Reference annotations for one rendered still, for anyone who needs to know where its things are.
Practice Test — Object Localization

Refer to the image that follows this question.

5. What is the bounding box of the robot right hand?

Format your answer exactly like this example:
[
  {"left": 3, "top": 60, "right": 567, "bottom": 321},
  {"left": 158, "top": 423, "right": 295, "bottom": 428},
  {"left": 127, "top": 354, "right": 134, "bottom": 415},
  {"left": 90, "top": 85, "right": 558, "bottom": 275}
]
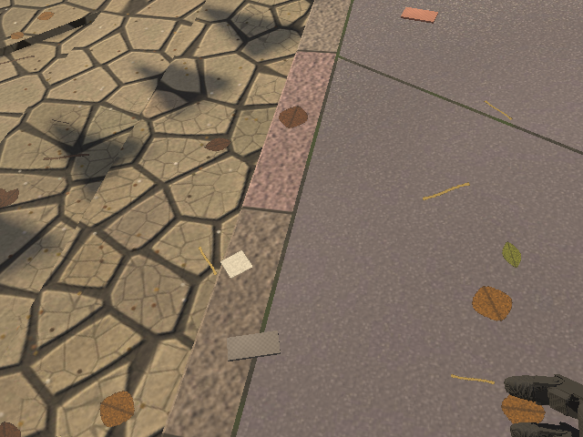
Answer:
[{"left": 504, "top": 374, "right": 583, "bottom": 437}]

